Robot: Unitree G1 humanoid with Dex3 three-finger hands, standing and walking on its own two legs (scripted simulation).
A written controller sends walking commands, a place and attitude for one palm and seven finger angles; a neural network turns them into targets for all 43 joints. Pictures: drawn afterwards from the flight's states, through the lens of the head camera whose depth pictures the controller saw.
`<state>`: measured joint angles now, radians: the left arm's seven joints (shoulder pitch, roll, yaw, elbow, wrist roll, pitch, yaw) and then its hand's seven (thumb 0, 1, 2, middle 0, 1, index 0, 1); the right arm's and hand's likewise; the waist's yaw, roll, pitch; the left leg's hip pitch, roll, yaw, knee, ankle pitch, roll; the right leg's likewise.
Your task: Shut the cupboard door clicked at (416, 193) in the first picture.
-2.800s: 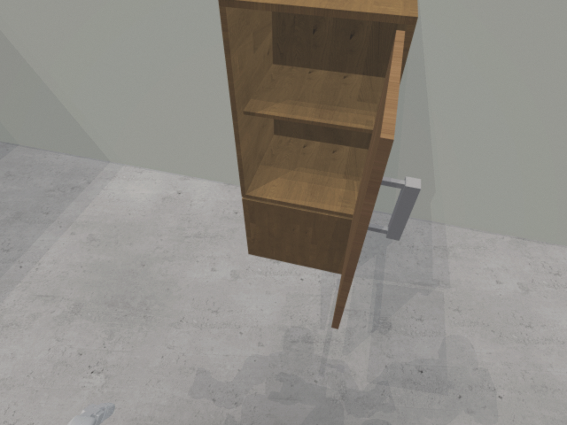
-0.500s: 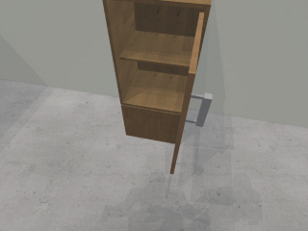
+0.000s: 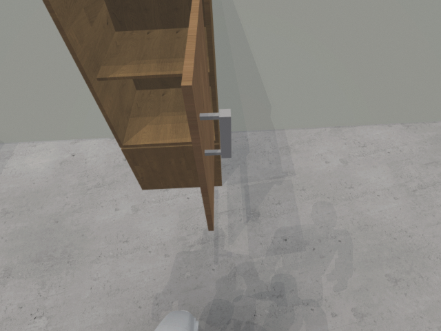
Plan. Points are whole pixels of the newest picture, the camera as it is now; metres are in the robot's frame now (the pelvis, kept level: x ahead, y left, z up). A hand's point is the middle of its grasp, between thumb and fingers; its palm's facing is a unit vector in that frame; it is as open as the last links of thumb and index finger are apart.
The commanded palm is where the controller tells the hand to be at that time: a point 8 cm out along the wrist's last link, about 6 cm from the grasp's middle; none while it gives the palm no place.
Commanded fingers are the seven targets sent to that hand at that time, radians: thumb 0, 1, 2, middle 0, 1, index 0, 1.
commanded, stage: walk around to get in front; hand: left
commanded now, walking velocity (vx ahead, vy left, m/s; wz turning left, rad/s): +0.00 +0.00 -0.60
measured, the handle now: (216, 135) +0.50 +0.06 +0.03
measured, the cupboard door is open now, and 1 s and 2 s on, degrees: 89 89 89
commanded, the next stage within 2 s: none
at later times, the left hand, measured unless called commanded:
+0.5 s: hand out of the picture +0.12 +0.27 -0.17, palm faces -0.22 -0.94 -0.24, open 7.4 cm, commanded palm none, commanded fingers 0.00 0.90 0.90 -0.20 -0.30 -0.20 -0.30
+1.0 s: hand (170, 307) +0.18 +0.14 -0.16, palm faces -0.56 -0.79 -0.25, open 7.4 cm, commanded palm none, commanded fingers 0.00 0.90 0.90 -0.20 -0.30 -0.20 -0.30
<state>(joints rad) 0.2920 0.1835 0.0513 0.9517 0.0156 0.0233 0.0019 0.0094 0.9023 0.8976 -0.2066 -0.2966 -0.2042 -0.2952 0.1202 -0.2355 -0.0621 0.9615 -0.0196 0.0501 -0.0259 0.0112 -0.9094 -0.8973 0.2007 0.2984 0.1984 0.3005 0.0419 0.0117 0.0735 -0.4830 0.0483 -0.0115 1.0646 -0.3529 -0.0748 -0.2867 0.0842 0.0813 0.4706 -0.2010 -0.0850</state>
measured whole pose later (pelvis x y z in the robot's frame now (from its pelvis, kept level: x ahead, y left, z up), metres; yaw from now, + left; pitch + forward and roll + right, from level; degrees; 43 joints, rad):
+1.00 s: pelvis -0.02 +0.03 +0.00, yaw -37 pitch +1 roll +0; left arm 0.17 0.21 0.06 0.90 0.02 0.03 0.00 0.01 0.90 0.90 -0.21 -0.30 -0.20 -0.30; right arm 0.17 -0.24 -0.06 0.92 -0.02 0.06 -0.02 0.01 -0.91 -0.90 0.20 0.30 0.20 0.30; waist -0.01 0.01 0.08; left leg -0.49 0.10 0.03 1.00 -0.39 -0.10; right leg -0.24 0.05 0.06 0.50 -0.27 -0.04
